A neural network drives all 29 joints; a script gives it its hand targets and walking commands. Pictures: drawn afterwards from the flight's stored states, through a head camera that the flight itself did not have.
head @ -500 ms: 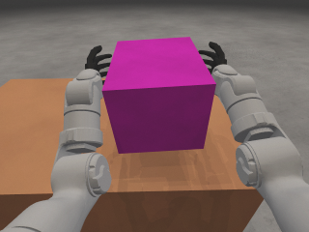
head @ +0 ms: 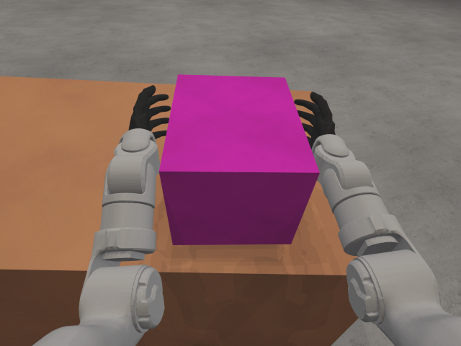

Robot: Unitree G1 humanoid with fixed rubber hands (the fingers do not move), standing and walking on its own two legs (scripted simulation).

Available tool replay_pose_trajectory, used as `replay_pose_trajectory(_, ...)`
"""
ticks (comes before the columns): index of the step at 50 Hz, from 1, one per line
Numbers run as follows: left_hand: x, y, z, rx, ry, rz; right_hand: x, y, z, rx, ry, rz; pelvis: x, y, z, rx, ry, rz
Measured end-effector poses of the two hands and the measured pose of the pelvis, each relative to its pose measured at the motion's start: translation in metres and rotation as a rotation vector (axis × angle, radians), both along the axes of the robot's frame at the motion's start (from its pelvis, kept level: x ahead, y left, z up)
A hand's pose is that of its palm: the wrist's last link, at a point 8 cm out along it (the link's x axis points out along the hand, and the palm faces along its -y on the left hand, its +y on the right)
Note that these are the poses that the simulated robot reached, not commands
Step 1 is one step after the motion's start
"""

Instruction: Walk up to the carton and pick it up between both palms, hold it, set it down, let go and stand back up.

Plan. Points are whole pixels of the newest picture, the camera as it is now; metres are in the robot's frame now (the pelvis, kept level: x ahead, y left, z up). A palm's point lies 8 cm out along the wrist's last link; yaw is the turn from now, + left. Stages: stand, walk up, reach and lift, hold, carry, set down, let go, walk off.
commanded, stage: set down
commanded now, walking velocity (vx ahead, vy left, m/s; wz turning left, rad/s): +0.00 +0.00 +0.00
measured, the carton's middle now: (232, 156) +0.41 +0.01 +0.14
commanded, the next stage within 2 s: none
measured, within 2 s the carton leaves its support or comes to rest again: rests again in 1.40 s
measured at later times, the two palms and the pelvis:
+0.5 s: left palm (148, 149) +0.39 +0.15 +0.17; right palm (316, 149) +0.40 -0.15 +0.17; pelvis +0.01 +0.00 +0.00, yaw -2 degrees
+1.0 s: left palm (156, 159) +0.40 +0.14 +0.14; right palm (315, 156) +0.41 -0.16 +0.14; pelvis +0.00 -0.01 +0.00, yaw -3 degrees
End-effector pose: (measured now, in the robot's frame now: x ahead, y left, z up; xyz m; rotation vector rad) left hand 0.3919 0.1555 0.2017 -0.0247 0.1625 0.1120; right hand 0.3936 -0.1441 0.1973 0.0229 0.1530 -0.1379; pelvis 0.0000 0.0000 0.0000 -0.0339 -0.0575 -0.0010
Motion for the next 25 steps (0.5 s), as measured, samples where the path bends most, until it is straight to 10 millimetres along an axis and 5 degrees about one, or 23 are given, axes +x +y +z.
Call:
replay_pose_trajectory(12, 0.005, -0.006, 0.001, 0.039, 0.014, 0.013, 0.007, -0.005, -0.003, 0.004, 0.008, 0.011, 0.007, 0.007, 0.001, 0.008, 0.001, -0.028)
replay_pose_trajectory(25, -0.001, -0.004, -0.031, 0.017, 0.056, 0.048, 0.009, -0.004, -0.032, -0.019, 0.047, 0.039, 0.006, 0.002, 0.001, 0.007, 0.013, -0.034)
